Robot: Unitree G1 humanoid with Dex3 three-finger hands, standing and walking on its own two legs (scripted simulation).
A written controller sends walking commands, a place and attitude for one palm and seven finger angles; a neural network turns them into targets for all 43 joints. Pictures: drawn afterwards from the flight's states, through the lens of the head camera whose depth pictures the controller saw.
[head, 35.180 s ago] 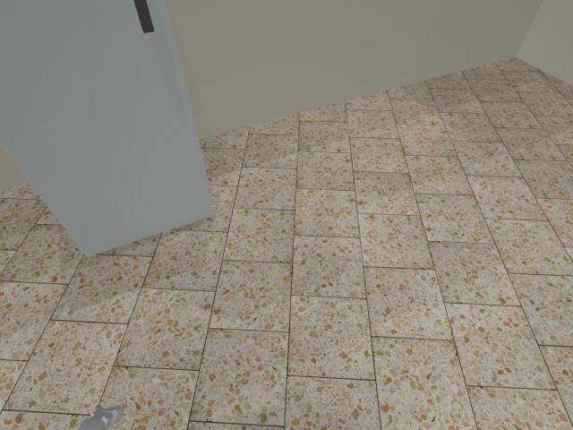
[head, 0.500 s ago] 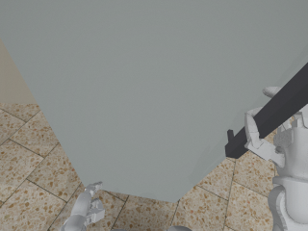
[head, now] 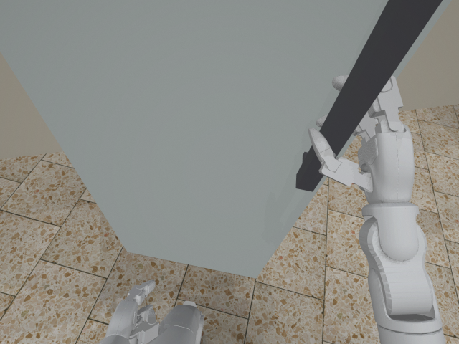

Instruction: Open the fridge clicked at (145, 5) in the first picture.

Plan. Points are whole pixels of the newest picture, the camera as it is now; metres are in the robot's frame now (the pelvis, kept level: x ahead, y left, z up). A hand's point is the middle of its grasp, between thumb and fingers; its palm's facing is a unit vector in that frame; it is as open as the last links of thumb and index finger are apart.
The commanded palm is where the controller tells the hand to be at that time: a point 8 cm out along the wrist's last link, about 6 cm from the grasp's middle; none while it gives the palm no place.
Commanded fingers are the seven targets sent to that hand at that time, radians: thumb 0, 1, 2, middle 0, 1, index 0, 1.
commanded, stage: walk backward, drawing the door open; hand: right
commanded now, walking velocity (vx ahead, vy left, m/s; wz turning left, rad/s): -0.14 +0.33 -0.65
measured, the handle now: (347, 96) +0.37 -0.07 +0.26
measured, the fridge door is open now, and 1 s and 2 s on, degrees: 24 59 65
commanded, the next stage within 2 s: stop walking and hold the door back in 1.14 s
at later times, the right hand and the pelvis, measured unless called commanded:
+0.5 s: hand (292, 248) +0.20 -0.01 +0.21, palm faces +0.26 +0.92 -0.28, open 8.6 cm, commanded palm +0.14 -0.06 +0.21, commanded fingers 0.00 -0.90 -0.90 0.45 1.40 0.45 1.40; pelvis -0.07 +0.17 +0.00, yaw -22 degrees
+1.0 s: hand out of the picture +0.08 +0.09 +0.21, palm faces +0.64 +0.74 -0.20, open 8.3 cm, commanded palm +0.02 +0.06 +0.21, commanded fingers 0.00 -0.90 -0.90 0.45 1.40 0.45 1.40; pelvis -0.06 +0.35 -0.01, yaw -39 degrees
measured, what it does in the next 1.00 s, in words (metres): steps to the left, turning right: left foot, then right foot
